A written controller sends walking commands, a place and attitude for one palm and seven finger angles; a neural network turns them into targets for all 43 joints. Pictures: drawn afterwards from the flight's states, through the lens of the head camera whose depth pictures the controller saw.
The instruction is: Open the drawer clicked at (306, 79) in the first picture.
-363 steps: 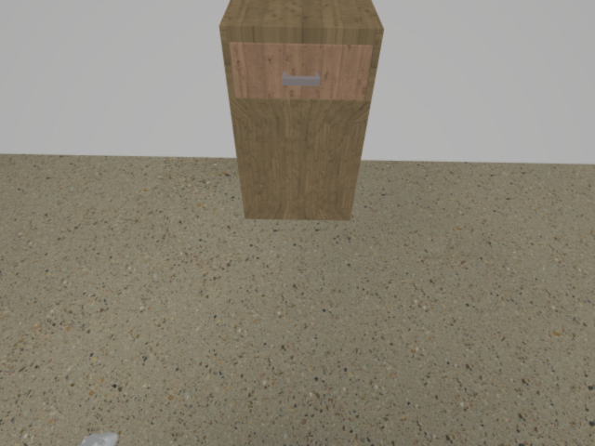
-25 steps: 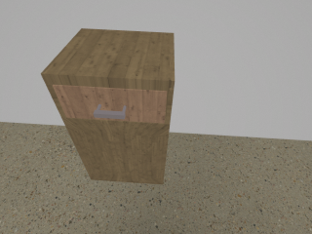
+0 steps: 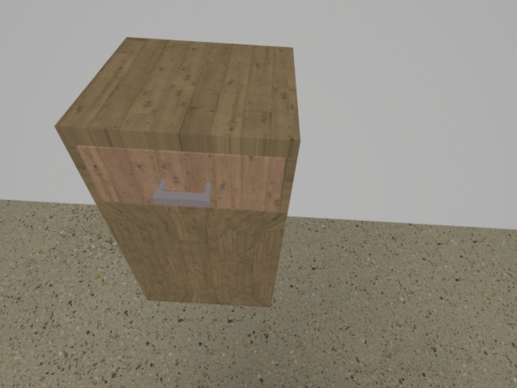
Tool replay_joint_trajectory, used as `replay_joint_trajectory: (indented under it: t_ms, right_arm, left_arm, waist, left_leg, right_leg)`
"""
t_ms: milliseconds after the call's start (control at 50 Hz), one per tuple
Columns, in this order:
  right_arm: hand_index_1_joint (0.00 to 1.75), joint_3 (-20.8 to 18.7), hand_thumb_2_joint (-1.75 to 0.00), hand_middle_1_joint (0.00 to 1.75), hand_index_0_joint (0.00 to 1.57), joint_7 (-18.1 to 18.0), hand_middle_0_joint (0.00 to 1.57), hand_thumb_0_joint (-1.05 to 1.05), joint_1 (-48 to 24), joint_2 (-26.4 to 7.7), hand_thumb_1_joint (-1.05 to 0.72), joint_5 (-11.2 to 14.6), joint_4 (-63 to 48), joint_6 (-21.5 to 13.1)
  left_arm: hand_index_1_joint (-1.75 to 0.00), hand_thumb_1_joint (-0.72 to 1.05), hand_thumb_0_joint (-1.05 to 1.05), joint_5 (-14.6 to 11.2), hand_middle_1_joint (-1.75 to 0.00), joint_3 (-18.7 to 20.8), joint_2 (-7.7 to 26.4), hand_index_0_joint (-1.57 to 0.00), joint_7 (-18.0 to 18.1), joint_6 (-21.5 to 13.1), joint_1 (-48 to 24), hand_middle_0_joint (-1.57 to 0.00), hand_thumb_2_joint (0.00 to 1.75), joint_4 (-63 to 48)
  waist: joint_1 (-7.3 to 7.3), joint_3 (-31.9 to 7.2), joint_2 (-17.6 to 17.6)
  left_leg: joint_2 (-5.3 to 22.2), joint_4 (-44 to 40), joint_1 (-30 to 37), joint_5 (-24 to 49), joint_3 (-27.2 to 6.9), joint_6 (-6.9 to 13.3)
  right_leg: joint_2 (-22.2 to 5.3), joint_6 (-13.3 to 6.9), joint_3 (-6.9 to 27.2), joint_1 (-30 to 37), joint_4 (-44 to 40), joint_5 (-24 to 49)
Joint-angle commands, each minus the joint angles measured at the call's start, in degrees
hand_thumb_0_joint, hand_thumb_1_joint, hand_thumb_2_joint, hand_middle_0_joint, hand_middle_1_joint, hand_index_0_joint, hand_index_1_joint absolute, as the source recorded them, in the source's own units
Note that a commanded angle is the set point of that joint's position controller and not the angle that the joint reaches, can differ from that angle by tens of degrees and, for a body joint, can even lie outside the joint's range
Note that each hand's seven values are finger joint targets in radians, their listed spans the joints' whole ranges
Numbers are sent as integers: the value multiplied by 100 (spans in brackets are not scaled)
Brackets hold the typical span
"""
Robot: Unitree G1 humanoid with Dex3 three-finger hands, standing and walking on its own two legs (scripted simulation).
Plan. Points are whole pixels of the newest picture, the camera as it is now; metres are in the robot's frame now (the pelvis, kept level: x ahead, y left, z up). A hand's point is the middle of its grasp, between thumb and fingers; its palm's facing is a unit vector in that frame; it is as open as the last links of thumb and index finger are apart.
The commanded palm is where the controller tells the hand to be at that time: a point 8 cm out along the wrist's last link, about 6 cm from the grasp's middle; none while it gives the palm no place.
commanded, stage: come to a stop and stand still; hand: left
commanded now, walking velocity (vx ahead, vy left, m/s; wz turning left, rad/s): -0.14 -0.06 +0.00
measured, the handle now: (184, 191) +0.53 +0.19 -0.06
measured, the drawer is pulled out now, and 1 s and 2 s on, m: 0.00 0.00 0.00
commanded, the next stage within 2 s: look again from close up in 0.78 s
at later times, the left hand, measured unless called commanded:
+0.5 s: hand out of the picture +0.03 +0.15 -0.18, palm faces +0.03 -0.97 -0.23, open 7.2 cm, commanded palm none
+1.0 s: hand out of the picture -0.02 +0.12 -0.18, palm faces +0.04 -0.98 -0.18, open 7.3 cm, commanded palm none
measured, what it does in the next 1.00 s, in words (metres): steps on the spot: right foot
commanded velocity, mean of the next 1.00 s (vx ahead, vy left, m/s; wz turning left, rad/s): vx -0.02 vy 0.01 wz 0.00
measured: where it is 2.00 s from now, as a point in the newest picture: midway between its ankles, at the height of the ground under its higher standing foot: outside the picture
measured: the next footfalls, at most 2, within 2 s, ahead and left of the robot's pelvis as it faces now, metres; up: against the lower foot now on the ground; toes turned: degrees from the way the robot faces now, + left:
right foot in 0.12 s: +0.10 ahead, -0.13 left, +0.00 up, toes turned +3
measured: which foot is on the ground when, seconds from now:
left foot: down 0.00-1.00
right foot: up 0.00-0.10, down 0.12-1.00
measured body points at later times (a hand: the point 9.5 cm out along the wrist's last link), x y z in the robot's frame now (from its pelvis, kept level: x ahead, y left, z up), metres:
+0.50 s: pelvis +0.00 -0.03 -0.01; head +0.01 -0.03 +0.44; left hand +0.03 +0.21 -0.16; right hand +0.02 -0.25 -0.17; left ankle -0.04 +0.06 -0.74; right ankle +0.06 -0.13 -0.74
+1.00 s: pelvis +0.00 -0.04 +0.00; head -0.01 -0.05 +0.45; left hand -0.02 +0.17 -0.16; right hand -0.04 -0.25 -0.17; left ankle -0.04 +0.06 -0.74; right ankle +0.06 -0.13 -0.74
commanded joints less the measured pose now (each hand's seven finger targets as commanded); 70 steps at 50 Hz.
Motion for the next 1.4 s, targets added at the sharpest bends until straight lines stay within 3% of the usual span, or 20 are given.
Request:
replay_joint_trajectory:
  t_ms: [0,40,60,80,100,120,160,220,380,400,420,440,460,500,540,580,800,1000,1180,1380]
  right_arm:
    - [30,-140,-90,30,20,-95,20,0,312,-621,-90,75,1,-41]
    - [30,-182,-90,30,20,-93,20,0,221,-591,-90,96,27,10]
    - [30,-194,-90,30,20,-85,20,0,200,-533,-90,110,23,27]
    - [30,-210,-90,30,20,-70,20,0,241,-440,-90,122,0,45]
    - [30,-222,-90,30,20,-44,20,0,320,-406,-90,144,0,76]
    - [30,-228,-90,30,20,-22,20,0,326,-351,-90,139,28,134]
    - [30,-246,-90,30,20,-5,20,0,297,-419,-90,130,48,190]
    - [30,-263,-90,30,20,-4,20,0,111,-488,-90,109,27,173]
    - [30,-210,-90,30,20,29,20,0,-185,-554,-90,80,-38,173]
    - [30,-311,-90,30,20,54,20,0,-791,-1009,-90,180,-513,91]
    - [30,-260,-90,30,20,94,20,0,-818,-1027,-90,188,-699,134]
    - [30,-248,-90,30,20,85,20,0,-198,-738,-90,143,-635,169]
    - [30,-240,-90,30,20,78,20,0,-220,-744,-90,113,-588,213]
    - [30,-216,-90,30,20,90,20,0,-374,-798,-90,70,-642,240]
    - [30,-202,-90,30,20,113,20,0,-368,-902,-90,57,-717,250]
    - [30,-197,-90,30,20,119,20,0,-318,-991,-90,61,-738,240]
    - [30,-103,-90,30,20,94,20,0,101,-805,-90,73,-346,166]
    - [30,-54,-90,30,20,63,20,0,400,-554,-90,75,43,143]
    - [30,-40,-90,30,20,31,20,0,524,-439,-90,79,204,121]
    - [30,-53,-90,30,20,30,20,0,519,-409,-90,81,234,146]
  left_arm:
    - [-30,90,0,-93,-30,-24,63,-20,-7,-58,116,-20,90,-243]
    - [-30,90,0,-85,-30,5,193,-20,11,-43,259,-20,90,-192]
    - [-30,90,0,-80,-30,25,312,-20,19,-64,332,-20,90,-175]
    - [-30,90,0,-81,-30,53,479,-20,32,-84,413,-20,90,-163]
    - [-30,90,0,-95,-30,44,600,-20,29,-80,359,-20,90,-160]
    - [-30,90,0,-115,-30,14,581,-20,41,-61,237,-20,90,-239]
    - [-30,90,0,-127,-30,30,575,-20,69,-47,70,-20,90,-320]
    - [-30,90,0,-109,-30,48,520,-20,88,14,-96,-20,90,-452]
    - [-30,90,0,-76,-30,9,460,-20,48,14,-51,-20,90,-416]
    - [-30,90,0,-56,-30,40,884,-20,283,-80,488,-20,90,-195]
    - [-30,90,0,-83,-30,-24,1036,-20,208,-113,390,-20,90,-236]
    - [-30,90,0,-117,-30,-26,918,-20,181,-122,180,-20,90,-381]
    - [-30,90,0,-127,-30,-68,902,-20,134,-82,-57,-20,90,-472]
    - [-30,90,0,-111,-30,-113,824,-20,60,-3,-166,-20,90,-515]
    - [-30,90,0,-87,-30,-139,788,-20,27,30,-102,-20,90,-474]
    - [-30,90,0,-88,-30,-150,758,-20,8,4,-23,-20,90,-452]
    - [-30,90,0,-118,-30,-123,615,-20,-2,-131,188,-20,90,-253]
    - [-30,90,0,-140,-30,-107,460,-20,22,-162,273,-20,90,-75]
    - [-30,90,0,-143,-30,-111,347,-20,38,-155,320,-20,90,3]
    - [-30,90,0,-124,-30,-114,295,-20,41,-142,362,-20,90,10]
  waist:
    - [184,259,693]
    - [273,325,543]
    - [307,304,311]
    - [263,205,69]
    - [172,150,41]
    - [118,214,49]
    - [96,32,-594]
    - [129,137,94]
    - [155,243,94]
    - [333,-80,-248]
    - [197,-157,-297]
    - [-66,-943,-68]
    - [-61,-751,224]
    - [28,192,658]
    - [71,652,378]
    - [76,765,59]
    - [16,396,39]
    - [50,389,-104]
    - [84,395,145]
    - [59,532,13]
  left_leg:
    - [1475,-284,-141,5261,-788,317]
    - [1347,-100,-378,4476,-744,112]
    - [1181,82,-562,3788,-708,-60]
    - [924,168,-933,2731,-646,-227]
    - [722,11,-1157,1542,-609,-331]
    - [671,-127,-1164,1162,-641,-360]
    - [748,-124,-925,1320,-640,-358]
    - [909,-320,-747,2004,-700,-315]
    - [912,-565,-825,930,-730,-264]
    - [1124,420,-783,2204,-507,-411]
    - [894,577,-910,1702,-255,-495]
    - [676,265,-667,548,-467,-507]
    - [713,148,-683,294,-503,-435]
    - [876,-231,-1147,33,-763,-310]
    - [944,-492,-1572,-492,-871,-241]
    - [870,-587,-1659,-779,-886,-219]
    - [743,-462,-1146,-188,-680,-254]
    - [735,-422,-1218,-13,-622,-303]
    - [810,-519,-1275,90,-658,-318]
    - [791,-550,-1219,-48,-650,-312]
  right_leg:
    - [-50,75,129,482,-1160,859]
    - [-81,68,165,963,-1808,1458]
    - [-171,39,329,1309,-2195,2126]
    - [-447,-83,748,1751,-2077,3358]
    - [-781,-218,922,1862,-1902,3935]
    - [-833,-266,990,1747,-1856,3931]
    - [-751,-296,919,1672,-1803,3817]
    - [-516,-176,775,1386,-1795,2978]
    - [-360,-128,798,1375,-2226,2080]
    - [-613,-47,692,1468,-1672,4255]
    - [-775,-182,725,1708,-1752,4656]
    - [-907,-365,1060,1863,-1598,3883]
    - [-760,-339,970,1580,-1732,2924]
    - [-401,-241,827,1007,-2093,1122]
    - [-252,-177,742,944,-2208,750]
    - [-252,-165,858,957,-2381,563]
    - [-401,-192,1052,1136,-2803,680]
    - [-444,-222,1013,1360,-2824,878]
    - [-399,-215,883,1529,-2668,1362]
    - [-382,-184,907,1349,-2810,1068]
